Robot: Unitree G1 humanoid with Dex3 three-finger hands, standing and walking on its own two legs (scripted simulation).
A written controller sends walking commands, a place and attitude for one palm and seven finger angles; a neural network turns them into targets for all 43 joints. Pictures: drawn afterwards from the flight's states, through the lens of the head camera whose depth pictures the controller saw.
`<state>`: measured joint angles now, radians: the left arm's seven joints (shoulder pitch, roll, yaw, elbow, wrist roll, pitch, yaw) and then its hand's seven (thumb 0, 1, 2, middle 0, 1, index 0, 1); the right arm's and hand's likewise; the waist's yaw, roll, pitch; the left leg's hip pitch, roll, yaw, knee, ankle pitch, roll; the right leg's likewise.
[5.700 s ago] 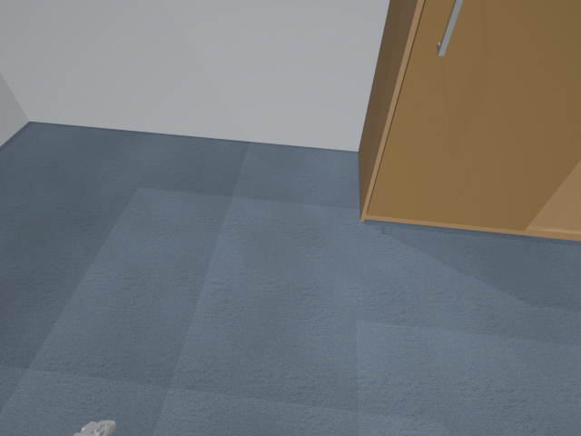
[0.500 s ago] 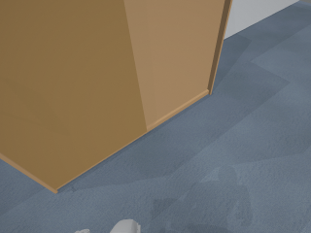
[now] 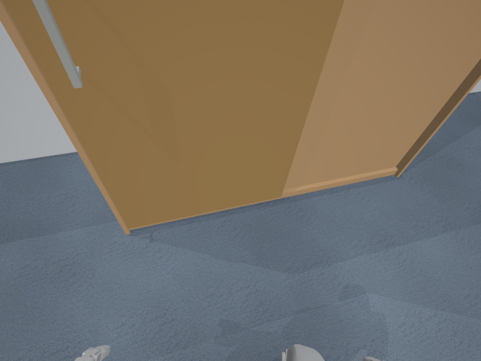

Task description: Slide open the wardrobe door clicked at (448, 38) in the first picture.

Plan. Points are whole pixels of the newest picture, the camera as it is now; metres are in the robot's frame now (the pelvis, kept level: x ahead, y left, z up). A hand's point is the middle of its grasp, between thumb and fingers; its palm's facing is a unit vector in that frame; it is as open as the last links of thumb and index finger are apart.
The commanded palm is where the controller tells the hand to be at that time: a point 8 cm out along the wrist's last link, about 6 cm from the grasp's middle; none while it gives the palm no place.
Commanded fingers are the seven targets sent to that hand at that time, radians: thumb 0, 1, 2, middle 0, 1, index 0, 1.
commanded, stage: turn to face it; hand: left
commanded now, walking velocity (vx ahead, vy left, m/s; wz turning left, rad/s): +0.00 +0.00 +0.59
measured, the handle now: (46, 8) +0.65 +0.42 +0.20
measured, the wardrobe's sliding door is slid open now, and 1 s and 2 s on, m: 0.00 0.00 0.00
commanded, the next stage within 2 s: take the last steps up to it in 0.48 s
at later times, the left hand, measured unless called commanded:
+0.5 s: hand out of the picture +0.01 +0.15 -0.15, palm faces +0.28 -0.92 -0.29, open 7.4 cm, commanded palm none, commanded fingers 0.00 0.90 0.90 -0.20 -0.30 -0.20 -0.30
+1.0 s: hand out of the picture -0.03 +0.21 -0.17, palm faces +0.40 -0.90 -0.17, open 7.4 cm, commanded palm none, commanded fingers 0.00 0.90 0.90 -0.20 -0.30 -0.20 -0.30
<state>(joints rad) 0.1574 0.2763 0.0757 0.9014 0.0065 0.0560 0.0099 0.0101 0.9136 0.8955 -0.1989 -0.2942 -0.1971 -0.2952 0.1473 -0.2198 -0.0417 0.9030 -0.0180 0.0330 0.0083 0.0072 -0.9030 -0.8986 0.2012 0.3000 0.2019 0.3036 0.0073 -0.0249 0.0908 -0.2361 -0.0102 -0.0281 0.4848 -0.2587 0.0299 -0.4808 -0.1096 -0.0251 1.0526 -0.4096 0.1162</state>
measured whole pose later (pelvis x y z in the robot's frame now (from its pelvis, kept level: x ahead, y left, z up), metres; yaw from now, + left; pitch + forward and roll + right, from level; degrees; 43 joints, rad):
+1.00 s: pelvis +0.01 +0.02 +0.01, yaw +21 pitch -2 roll -1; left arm 0.26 0.21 0.05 1.05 0.03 0.02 -0.01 0.01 0.91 0.90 -0.20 -0.29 -0.20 -0.30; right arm 0.35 -0.15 -0.02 1.05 -0.01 -0.03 -0.02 0.01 -0.92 -0.90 0.20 0.30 0.20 0.30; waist 0.01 -0.04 0.01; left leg -0.02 -0.05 0.05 0.29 -0.25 0.08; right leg -0.50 -0.12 -0.05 1.00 -0.25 0.07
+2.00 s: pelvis +0.25 +0.11 +0.00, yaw +21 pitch -2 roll -1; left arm 0.25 0.17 0.05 1.06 0.02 0.05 0.03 0.01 0.91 0.90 -0.20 -0.29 -0.20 -0.30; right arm 0.09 -0.13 -0.03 1.00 -0.01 0.00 -0.04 -0.02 -0.94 -0.90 0.20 0.30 0.20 0.30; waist 0.02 -0.03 0.09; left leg -0.28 0.04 0.16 0.46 -0.16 0.06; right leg -0.43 -0.05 -0.03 1.01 -0.45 0.05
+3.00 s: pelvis +0.22 +0.08 +0.00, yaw +21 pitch -1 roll +0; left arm 0.25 0.15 0.01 1.13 0.01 0.01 0.02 0.01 0.91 0.90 -0.20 -0.29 -0.20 -0.30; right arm 0.18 -0.17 -0.02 1.06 0.00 0.00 -0.04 0.00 -0.94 -0.90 0.20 0.30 0.20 0.30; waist 0.03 0.00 0.04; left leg -0.14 0.01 0.06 0.44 -0.28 0.01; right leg -0.21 -0.05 -0.05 0.47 -0.24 0.02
